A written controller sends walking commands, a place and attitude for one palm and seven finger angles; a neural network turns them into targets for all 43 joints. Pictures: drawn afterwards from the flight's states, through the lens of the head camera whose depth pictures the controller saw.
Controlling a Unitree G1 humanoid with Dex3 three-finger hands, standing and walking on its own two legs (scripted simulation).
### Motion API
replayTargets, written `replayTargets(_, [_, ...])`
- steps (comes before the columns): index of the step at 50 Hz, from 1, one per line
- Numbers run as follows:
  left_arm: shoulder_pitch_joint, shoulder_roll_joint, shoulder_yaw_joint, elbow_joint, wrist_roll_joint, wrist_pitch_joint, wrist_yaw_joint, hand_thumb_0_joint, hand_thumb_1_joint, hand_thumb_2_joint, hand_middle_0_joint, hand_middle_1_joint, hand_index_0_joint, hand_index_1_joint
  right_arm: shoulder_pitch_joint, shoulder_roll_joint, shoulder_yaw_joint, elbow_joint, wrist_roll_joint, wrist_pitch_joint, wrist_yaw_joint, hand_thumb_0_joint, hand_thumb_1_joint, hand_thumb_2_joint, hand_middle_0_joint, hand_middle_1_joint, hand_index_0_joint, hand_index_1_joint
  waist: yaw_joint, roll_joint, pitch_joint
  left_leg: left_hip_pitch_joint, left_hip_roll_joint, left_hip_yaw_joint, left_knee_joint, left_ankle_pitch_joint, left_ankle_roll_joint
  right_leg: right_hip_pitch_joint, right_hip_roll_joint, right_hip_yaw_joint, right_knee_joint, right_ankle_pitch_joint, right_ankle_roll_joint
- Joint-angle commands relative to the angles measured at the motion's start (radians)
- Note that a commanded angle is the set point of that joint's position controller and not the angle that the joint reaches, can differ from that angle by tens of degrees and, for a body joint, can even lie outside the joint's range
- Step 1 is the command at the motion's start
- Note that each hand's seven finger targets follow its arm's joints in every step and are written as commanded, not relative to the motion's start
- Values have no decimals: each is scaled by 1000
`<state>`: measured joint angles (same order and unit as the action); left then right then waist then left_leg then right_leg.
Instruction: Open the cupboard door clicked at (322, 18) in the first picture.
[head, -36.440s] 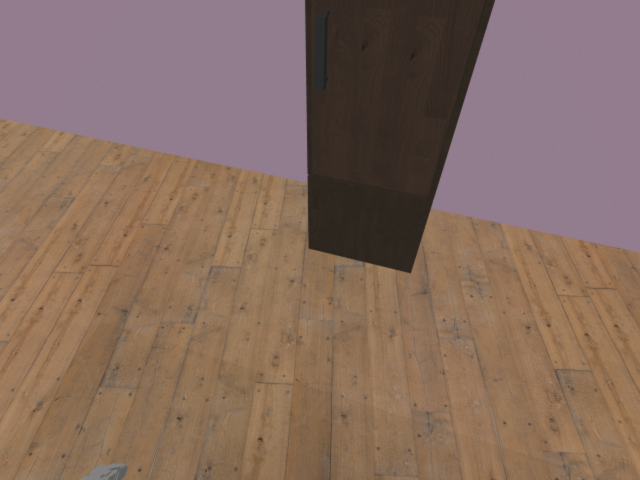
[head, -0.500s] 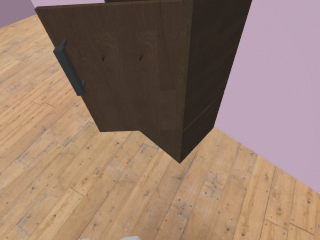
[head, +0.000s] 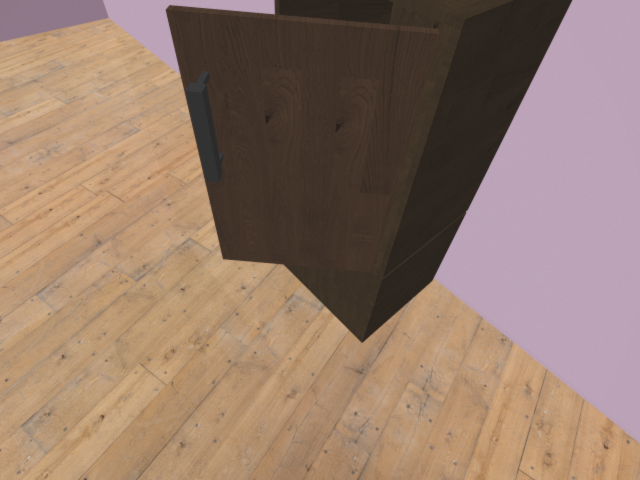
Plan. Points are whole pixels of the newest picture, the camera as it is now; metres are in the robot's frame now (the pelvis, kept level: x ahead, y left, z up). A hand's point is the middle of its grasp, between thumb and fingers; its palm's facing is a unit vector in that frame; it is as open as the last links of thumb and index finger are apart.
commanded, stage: come to a stop and stand still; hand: left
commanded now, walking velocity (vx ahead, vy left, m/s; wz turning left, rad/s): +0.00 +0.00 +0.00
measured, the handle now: (209, 129) +0.62 +0.26 +0.07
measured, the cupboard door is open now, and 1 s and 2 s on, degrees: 44 44 44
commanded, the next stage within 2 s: look again from close up in 0.28 s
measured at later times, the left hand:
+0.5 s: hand out of the picture +0.01 +0.18 -0.18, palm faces -0.02 -0.98 -0.20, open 7.4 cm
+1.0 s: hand out of the picture +0.02 +0.15 -0.16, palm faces -0.01 -0.97 -0.23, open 7.3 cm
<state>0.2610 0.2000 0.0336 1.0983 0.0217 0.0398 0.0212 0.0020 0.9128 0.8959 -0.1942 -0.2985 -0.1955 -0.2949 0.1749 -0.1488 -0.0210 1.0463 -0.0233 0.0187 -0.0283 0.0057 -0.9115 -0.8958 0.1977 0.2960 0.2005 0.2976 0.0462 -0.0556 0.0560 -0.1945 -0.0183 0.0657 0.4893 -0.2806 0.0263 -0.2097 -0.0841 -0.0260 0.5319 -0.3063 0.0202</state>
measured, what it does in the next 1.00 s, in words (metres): stands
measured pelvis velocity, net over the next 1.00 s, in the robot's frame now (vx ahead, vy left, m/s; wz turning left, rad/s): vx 0.01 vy -0.03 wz -0.02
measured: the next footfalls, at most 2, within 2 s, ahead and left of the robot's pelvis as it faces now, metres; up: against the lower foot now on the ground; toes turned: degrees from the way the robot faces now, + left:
left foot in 1.72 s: +0.17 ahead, +0.17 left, +0.00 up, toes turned +6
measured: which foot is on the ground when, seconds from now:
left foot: down 0.00-1.00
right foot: down 0.00-1.00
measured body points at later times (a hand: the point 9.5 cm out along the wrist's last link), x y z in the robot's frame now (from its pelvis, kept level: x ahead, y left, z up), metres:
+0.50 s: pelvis +0.01 +0.01 +0.00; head +0.03 +0.01 +0.45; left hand +0.02 +0.23 -0.16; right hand -0.01 -0.21 -0.16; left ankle -0.01 +0.10 -0.74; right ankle -0.01 -0.14 -0.73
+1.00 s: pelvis +0.01 -0.03 +0.00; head +0.02 -0.05 +0.45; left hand +0.02 +0.20 -0.15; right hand +0.02 -0.26 -0.17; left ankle -0.01 +0.10 -0.74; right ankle -0.01 -0.15 -0.74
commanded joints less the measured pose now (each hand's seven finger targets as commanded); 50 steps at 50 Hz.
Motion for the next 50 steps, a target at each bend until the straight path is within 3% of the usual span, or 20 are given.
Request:
replayTargets(1, [40, 65, -6, -14, -7, -39, 1, 0, 900, 900, -200, -300, -200, -300, 51, -140, -22, -23, 16, -22, -7, 0, -900, -900, 200, 300, 200, 300, -33, 74, -24, 5, 132, -108, -149, 148, 6, 30, -25, 44, -148, 135, -17])
replayTargets(3, [22, 58, -8, -11, -4, -42, 2, 0, 900, 900, -200, -300, -200, -300, 77, -130, -23, -10, 15, -21, -5, 0, -900, -900, 200, 300, 200, 300, -46, -12, 10, -2, 122, -105, -160, 111, 0, 17, -27, 40, -166, 146, -19])
replayTargets(7, [47, 46, -15, 6, -7, -44, 5, 0, 900, 900, -200, -300, -200, -300, 90, -125, -14, 16, 13, -30, -4, 0, -900, -900, 200, 300, 200, 300, -42, 53, 4, 20, 122, -100, -180, 110, -2, 12, -31, 43, -171, 142, -18])
replayTargets(17, [68, 31, -17, 27, -13, -46, 12, 0, 900, 900, -200, -300, -200, -300, 151, -101, -4, 67, 12, -42, -13, 0, -900, -900, 200, 300, 200, 300, -37, 71, -2, 34, 121, -93, -166, 256, -2, 55, -33, 28, -159, 197, -20])
replayTargets(18, [68, 30, -17, 28, -12, -46, 13, 0, 900, 900, -200, -300, -200, -300, 157, -97, -2, 72, 14, -41, -13, 0, -900, -900, 200, 300, 200, 300, -35, 52, 14, 25, 123, -89, -167, 249, -1, 58, -31, 25, -166, 193, -19])
replayTargets(19, [97, 57, -32, 37, 7, -68, 57, 0, 900, 900, -200, -300, -200, -300, 103, -150, 3, 0, 28, -57, 2, 0, -900, -900, 200, 300, 200, 300, -35, 140, 2, 1, 149, -78, -2, 537, -27, 7, -49, 57, -114, 351, -23])
replayTargets(20, [86, 85, -24, -8, -2, -72, 49, 0, 900, 900, -200, -300, -200, -300, 164, -115, 3, -12, 9, -62, 6, 0, -900, -900, 200, 300, 200, 300, -50, 208, -61, -4, 122, -95, -29, 410, -27, 53, -43, 35, -59, 197, -47])
replayTargets(21, [83, 73, -27, -13, -6, -66, 40, 0, 900, 900, -200, -300, -200, -300, 180, -120, 6, -20, 8, -63, 5, 0, -900, -900, 200, 300, 200, 300, -46, 211, -68, -18, 144, -115, -64, 347, -13, 24, -13, 18, -35, 73, -51])
replayTargets(22, [86, 53, -31, -19, -6, -61, 35, 0, 900, 900, -200, -300, -200, -300, 192, -122, 7, -31, 8, -64, 2, 0, -900, -900, 200, 300, 200, 300, -46, 227, -75, -16, 157, -139, -86, 355, 5, 18, 7, -4, -17, 39, -48])
replayTargets(23, [80, 51, -30, -22, -5, -63, 29, 0, 900, 900, -200, -300, -200, -300, 185, -117, 10, -39, 6, -63, 0, 0, -900, -900, 200, 300, 200, 300, -36, 236, -64, -24, 158, -136, -86, 363, 20, 16, 11, -9, -13, 44, -46])
replayTargets(25, [78, 44, -32, -22, -8, -66, 25, 0, 900, 900, -200, -300, -200, -300, 193, -112, 9, -45, 9, -62, -2, 0, -900, -900, 200, 300, 200, 300, -40, 110, -52, -12, 143, -119, -61, 352, 27, 14, 1, 10, -40, 113, -50])
replayTargets(28, [53, 47, -31, -28, -8, -64, 21, 0, 900, 900, -200, -300, -200, -300, 199, -106, 9, -38, 10, -57, 0, 0, -900, -900, 200, 300, 200, 300, -49, 37, 22, -41, 127, -102, -87, 237, 22, -12, -9, 22, -55, 142, -46])
replayTargets(34, [53, 64, -25, -35, -10, -63, 18, 0, 900, 900, -200, -300, -200, -300, 184, -105, 12, -13, 10, -55, 4, 0, -900, -900, 200, 300, 200, 300, -45, 32, 34, -30, 114, -82, -116, 156, 14, -19, -16, 48, -81, 146, -43])
replayTargets(36, [53, 67, -24, -35, -10, -64, 18, 0, 900, 900, -200, -300, -200, -300, 178, -104, 13, -7, 9, -53, 4, 0, -900, -900, 200, 300, 200, 300, -46, 3, 28, -16, 112, -76, -115, 146, 10, -25, -21, 55, -91, 152, -43])
replayTargets(42, [50, 75, -21, -32, -9, -70, 17, 0, 900, 900, -200, -300, -200, -300, 165, -108, 12, 11, 9, -54, 2, 0, -900, -900, 200, 300, 200, 300, -48, 15, -9, 26, 114, -57, -105, 186, 1, -10, -28, 69, -100, 243, -48])
replayTargets(44, [50, 78, -19, -31, -9, -70, 17, 0, 900, 900, -200, -300, -200, -300, 155, -107, 11, 16, 8, -52, 2, 0, -900, -900, 200, 300, 200, 300, -45, 38, 0, 24, 114, -52, -104, 182, -2, -9, -27, 70, -105, 248, -50])
replayTargets(50, [46, 85, -19, -23, -9, -70, 13, 0, 900, 900, -200, -300, -200, -300, 142, -103, 11, 29, 9, -46, 1, 0, -900, -900, 200, 300, 200, 300, -48, 31, 8, 24, 113, -44, -103, 152, -11, -11, -28, 80, -135, 234, -54])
